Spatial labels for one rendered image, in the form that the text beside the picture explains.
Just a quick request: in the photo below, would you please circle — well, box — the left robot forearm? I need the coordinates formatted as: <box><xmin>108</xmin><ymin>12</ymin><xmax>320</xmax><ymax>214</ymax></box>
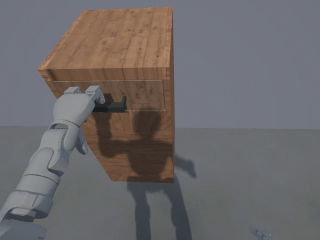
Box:
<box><xmin>0</xmin><ymin>120</ymin><xmax>80</xmax><ymax>223</ymax></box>

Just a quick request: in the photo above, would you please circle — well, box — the robot left upper arm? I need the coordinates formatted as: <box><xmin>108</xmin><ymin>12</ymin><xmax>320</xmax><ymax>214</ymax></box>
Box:
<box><xmin>0</xmin><ymin>219</ymin><xmax>47</xmax><ymax>240</ymax></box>

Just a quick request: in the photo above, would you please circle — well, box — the cabinet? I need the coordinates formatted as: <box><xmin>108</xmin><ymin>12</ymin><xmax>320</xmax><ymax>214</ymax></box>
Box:
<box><xmin>37</xmin><ymin>6</ymin><xmax>175</xmax><ymax>184</ymax></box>

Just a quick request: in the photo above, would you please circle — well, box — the drawer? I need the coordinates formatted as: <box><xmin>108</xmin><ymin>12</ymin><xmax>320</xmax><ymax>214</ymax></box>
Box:
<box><xmin>53</xmin><ymin>79</ymin><xmax>165</xmax><ymax>110</ymax></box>

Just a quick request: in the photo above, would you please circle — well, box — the robot left hand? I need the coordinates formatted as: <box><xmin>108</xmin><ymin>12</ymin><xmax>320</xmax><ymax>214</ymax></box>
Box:
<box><xmin>52</xmin><ymin>85</ymin><xmax>105</xmax><ymax>155</ymax></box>

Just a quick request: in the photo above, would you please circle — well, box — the robot right hand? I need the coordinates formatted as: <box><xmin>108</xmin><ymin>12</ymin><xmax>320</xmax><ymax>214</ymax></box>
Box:
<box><xmin>250</xmin><ymin>225</ymin><xmax>276</xmax><ymax>240</ymax></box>

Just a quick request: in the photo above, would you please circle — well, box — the handle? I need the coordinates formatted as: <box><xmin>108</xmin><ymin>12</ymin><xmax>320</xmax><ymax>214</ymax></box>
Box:
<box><xmin>92</xmin><ymin>95</ymin><xmax>127</xmax><ymax>112</ymax></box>

